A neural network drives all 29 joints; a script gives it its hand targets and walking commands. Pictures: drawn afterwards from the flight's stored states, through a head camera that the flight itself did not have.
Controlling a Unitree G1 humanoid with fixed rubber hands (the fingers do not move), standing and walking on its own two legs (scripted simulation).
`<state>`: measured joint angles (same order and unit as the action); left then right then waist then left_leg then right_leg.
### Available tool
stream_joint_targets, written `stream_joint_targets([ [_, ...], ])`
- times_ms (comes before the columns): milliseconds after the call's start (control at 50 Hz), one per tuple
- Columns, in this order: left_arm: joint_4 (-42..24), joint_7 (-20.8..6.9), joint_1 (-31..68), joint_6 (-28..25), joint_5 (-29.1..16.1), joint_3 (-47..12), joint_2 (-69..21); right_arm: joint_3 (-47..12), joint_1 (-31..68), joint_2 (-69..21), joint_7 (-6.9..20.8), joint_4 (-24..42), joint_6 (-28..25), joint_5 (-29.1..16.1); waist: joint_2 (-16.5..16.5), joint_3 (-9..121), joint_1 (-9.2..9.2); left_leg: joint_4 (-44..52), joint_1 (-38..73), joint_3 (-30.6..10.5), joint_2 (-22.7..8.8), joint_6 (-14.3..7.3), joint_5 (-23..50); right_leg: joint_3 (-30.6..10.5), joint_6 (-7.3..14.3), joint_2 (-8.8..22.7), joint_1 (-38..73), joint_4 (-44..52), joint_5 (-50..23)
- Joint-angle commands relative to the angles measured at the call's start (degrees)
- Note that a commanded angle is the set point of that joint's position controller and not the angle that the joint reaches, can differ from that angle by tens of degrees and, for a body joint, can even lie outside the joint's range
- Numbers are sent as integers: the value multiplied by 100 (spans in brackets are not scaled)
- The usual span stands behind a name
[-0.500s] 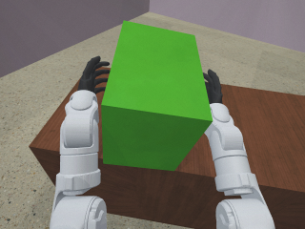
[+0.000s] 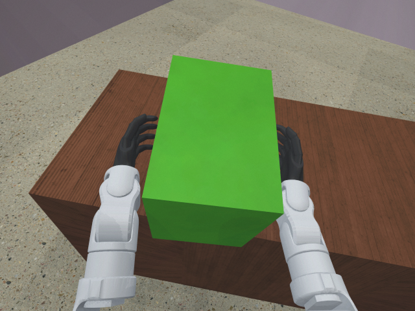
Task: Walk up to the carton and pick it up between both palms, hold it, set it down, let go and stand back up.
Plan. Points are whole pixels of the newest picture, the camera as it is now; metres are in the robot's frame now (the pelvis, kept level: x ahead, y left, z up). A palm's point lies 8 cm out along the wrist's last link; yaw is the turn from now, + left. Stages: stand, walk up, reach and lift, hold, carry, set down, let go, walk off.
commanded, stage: set down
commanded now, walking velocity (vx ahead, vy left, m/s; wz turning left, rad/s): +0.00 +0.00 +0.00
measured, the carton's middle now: (209, 157) +0.40 -0.01 +0.05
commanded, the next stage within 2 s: none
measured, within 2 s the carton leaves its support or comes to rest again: neither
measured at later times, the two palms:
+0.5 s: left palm (130, 152) +0.36 +0.14 +0.11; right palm (289, 164) +0.35 -0.15 +0.11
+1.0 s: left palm (138, 147) +0.39 +0.13 +0.09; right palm (285, 157) +0.38 -0.16 +0.09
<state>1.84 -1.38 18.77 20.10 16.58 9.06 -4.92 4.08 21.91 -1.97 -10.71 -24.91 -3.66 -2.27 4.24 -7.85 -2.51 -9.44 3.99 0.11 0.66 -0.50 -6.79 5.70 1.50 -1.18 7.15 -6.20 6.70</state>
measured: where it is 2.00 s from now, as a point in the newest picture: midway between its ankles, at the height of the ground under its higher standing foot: outside the picture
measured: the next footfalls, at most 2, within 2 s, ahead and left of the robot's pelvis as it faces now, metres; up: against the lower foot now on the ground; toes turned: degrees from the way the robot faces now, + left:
none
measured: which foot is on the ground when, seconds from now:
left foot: down 0.00-1.00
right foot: down 0.00-1.00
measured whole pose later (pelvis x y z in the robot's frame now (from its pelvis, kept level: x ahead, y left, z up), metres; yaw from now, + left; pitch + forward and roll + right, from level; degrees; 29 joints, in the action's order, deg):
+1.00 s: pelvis +0.01 +0.00 +0.00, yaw +1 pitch +1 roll +0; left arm 34.7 -2.3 34.2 5.2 20.3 21.1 -5.7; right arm 20.9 35.2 -4.3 -7.5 -45.6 -7.8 11.7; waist 2.1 -0.7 -2.7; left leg -9.2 -3.7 -1.0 1.1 -0.7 -6.0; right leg 5.6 1.4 -1.0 -0.2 -5.9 6.3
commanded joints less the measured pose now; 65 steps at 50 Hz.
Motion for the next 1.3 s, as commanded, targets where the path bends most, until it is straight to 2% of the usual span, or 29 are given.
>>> stream_joint_targets([
  [0,-562,-330,3252,-803,-577,-2368,-1915,-2029,3404,-1790,582,1385,-638,91,-465,2989,-41,-283,549,-113,10,249,2229,-116,-460,-45,936,-544,-3282],
  [40,-108,-404,3138,-634,-463,-2078,-1858,-1933,3276,-1781,595,962,-441,125,-352,2444,47,-124,257,-112,-9,207,1680,-133,-451,3,931,-461,-2916],
  [60,31,-451,3063,-521,-431,-1933,-1789,-1875,3186,-1711,600,795,-342,141,-262,2223,30,-76,200,-90,-13,167,1436,-143,-472,27,949,-443,-2810],
  [100,359,-557,2953,-247,-295,-1523,-1649,-1772,3128,-1666,607,516,-123,135,7,1731,128,87,33,-77,-7,74,934,-175,-524,78,1009,-392,-2544],
  [180,518,-719,3037,15,-126,-1033,-1591,-1491,3199,-1724,574,338,69,159,169,1324,131,261,-275,-14,27,-35,479,-203,-566,131,1118,-402,-2321],
  [240,406,-725,3367,-140,-92,-1048,-1695,-1361,3472,-1748,582,553,-100,220,-65,1808,89,211,-224,19,69,3,803,-185,-543,97,1201,-501,-2662],
  [300,166,-652,3636,-557,-163,-1384,-1894,-1384,3748,-1840,581,912,-461,310,-388,2753,4,11,28,-17,115,88,1579,-151,-551,44,1362,-681,-3571],
  [340,141,-578,3769,-838,-198,-1598,-2023,-1368,3811,-1929,585,925,-657,402,-565,3141,-60,-109,158,-48,121,167,1949,-120,-528,-11,1275,-720,-3788],
  [380,219,-474,4001,-1066,-213,-1710,-2036,-1230,3866,-1891,634,640,-749,488,-758,3256,-92,-166,280,-71,84,272,1982,-68,-472,-50,895,-628,-3377],
  [440,784,-390,4185,-1169,-228,-1616,-1968,-940,3916,-1793,766,41,-689,685,-753,2927,-134,-169,299,-103,28,369,1430,19,-414,-60,310,-454,-2441],
  [480,1258,-388,4290,-1090,-209,-1395,-1869,-678,3938,-1744,861,-422,-527,825,-632,2493,-134,-76,212,-73,-9,378,759,85,-384,-57,-61,-300,-1580],
  [540,1661,-440,4360,-1004,-133,-1034,-1828,-428,3999,-1775,932,-733,-405,994,-413,2279,-85,-7,34,-76,-47,307,364,71,-361,-26,-92,-231,-1195],
  [580,1928,-507,4358,-1001,-54,-764,-1886,-414,4115,-1935,946,-767,-385,1108,-167,2310,-10,27,-118,-86,-34,209,412,44,-407,-34,183,-308,-1515],
  [660,2239,-595,4387,-1130,173,-367,-1973,-348,4307,-2093,958,-778,-462,1247,-59,2609,90,62,-168,-109,-2,134,919,13,-463,-46,650,-438,-2379],
  [720,2275,-592,4454,-1319,267,-345,-2067,-382,4366,-2204,947,-755,-620,1254,-242,2966,90,-11,-118,-141,35,144,1442,-20,-468,-68,868,-552,-3079],
  [760,2314,-561,4613,-1451,299,-357,-2116,-346,4413,-2271,954,-826,-697,1300,-296,3070,87,-15,-188,-134,62,165,1623,-14,-467,-74,899,-573,-3297],
  [860,2531,-501,4829,-1744,281,-418,-2179,-46,4407,-2337,984,-1124,-811,1472,-608,3162,-49,-95,-183,-149,70,224,1697,-3,-452,-78,529,-554,-3219],
  [940,2739,-434,5112,-2008,243,-410,-2261,154,4466,-2457,1005,-1369,-853,1680,-669,3401,-127,-198,-156,-192,64,257,1717,4,-425,-92,283,-540,-3100],
  [1000,3104,-454,5140,-2113,280,-209,-2249,261,4456,-2554,1005,-1563,-804,1838,-591,3422,-124,-166,-395,-202,57,193,1698,-24,-448,-62,314,-580,-3252],
  [1140,3572,-495,5371,-2331,309,90,-2331,364,4717,-2832,988,-1516,-865,2174,-268,3878,-100,-135,-786,-241,28,32,1840,-84,-494,-30,716,-733,-3857],
  [1220,3982,-539,5344,-2335,437,459,-2190,510,4803,-2910,1005,-1586,-779,2318,-123,3584,6,22,-1203,-245,23,-103,1452,-139,-527,47,873,-766,-3779],
  [1280,4002,-540,5521,-2391,481,627,-2050,618,4918,-2951,1017,-1570,-771,2416,-88,3682,31,106,-1307,-234,24,-137,1289,-142,-552,60,947,-806,-3751],
])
